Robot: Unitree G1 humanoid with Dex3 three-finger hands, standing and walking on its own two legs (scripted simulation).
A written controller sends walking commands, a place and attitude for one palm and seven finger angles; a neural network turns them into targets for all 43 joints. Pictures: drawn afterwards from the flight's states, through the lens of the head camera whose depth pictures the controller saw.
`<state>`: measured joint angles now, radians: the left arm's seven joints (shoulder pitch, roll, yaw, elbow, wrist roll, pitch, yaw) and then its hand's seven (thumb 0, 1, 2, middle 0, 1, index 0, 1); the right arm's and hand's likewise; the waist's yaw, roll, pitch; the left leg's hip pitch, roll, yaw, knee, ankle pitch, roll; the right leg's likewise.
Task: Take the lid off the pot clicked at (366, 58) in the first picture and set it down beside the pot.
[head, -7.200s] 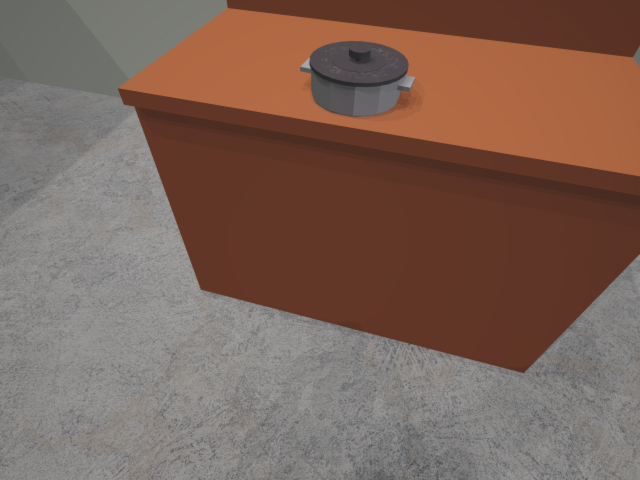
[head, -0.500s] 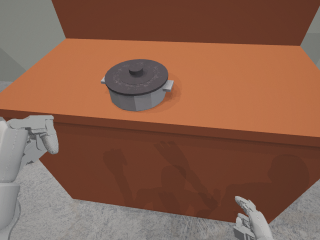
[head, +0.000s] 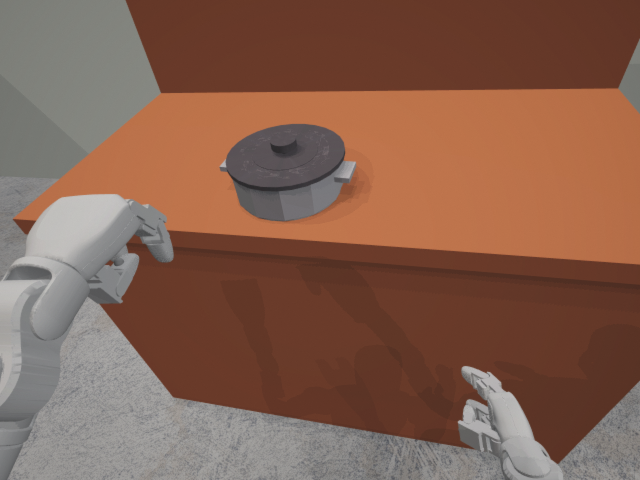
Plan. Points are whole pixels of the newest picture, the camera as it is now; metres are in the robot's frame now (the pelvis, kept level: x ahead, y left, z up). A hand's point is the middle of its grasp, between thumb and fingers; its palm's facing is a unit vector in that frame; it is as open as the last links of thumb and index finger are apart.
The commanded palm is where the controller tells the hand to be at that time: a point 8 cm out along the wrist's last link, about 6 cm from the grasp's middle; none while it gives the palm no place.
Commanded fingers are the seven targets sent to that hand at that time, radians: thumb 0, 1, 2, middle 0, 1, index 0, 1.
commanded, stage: reach forward and open the fingers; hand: left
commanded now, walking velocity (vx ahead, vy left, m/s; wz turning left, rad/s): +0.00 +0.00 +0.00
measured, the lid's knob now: (283, 142) +0.59 +0.16 +0.15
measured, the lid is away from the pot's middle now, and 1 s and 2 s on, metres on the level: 0.00 0.00 0.00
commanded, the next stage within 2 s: move the open hand above the knob in 0.46 s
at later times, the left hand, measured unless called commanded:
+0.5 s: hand (138, 225) +0.30 +0.25 +0.21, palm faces -0.04 -0.01 -1.00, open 9.9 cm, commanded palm +0.27 +0.25 +0.28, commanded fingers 0.00 -0.40 1.71 -0.88 -0.08 -0.88 -0.08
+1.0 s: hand (188, 181) +0.38 +0.22 +0.22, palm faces -0.07 -0.03 -1.00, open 10.0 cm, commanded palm +0.35 +0.22 +0.28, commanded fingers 0.00 -0.40 1.70 -0.87 -0.08 -0.87 -0.08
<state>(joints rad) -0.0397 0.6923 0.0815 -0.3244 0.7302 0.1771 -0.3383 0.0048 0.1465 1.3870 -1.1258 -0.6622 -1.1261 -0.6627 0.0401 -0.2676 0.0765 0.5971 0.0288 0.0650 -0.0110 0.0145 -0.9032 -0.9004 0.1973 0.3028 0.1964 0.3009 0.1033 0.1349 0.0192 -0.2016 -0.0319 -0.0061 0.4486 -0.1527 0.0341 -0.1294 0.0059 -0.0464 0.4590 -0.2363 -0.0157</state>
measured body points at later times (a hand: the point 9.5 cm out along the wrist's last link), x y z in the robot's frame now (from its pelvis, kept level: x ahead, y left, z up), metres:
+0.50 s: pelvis -0.01 +0.01 +0.00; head -0.03 -0.04 +0.45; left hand +0.30 +0.25 +0.27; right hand +0.20 -0.21 -0.09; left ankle +0.06 +0.10 -0.74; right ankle +0.02 -0.11 -0.74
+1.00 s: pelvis +0.01 +0.02 +0.00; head +0.01 -0.03 +0.45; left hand +0.38 +0.22 +0.27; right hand +0.23 -0.19 -0.10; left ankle +0.06 +0.10 -0.74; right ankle +0.02 -0.11 -0.74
